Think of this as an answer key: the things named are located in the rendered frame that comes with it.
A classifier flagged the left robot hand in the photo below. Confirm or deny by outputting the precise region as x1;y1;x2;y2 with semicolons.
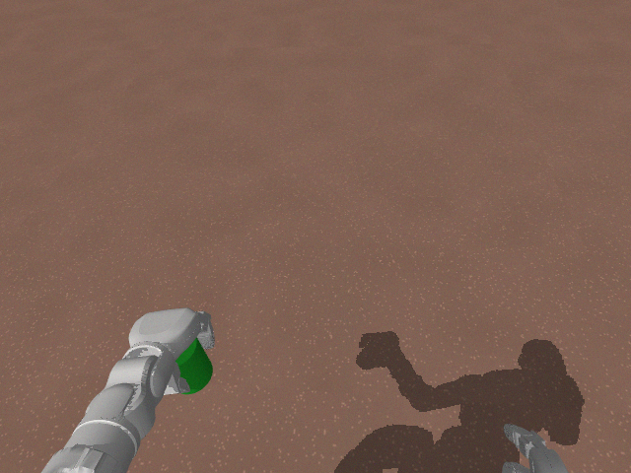
129;307;215;395

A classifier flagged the right robot hand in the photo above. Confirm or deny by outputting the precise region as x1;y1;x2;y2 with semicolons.
502;424;568;473

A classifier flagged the can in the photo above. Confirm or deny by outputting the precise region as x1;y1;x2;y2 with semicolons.
176;337;213;394

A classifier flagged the left robot arm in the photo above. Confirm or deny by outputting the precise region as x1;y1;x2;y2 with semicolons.
41;342;175;473

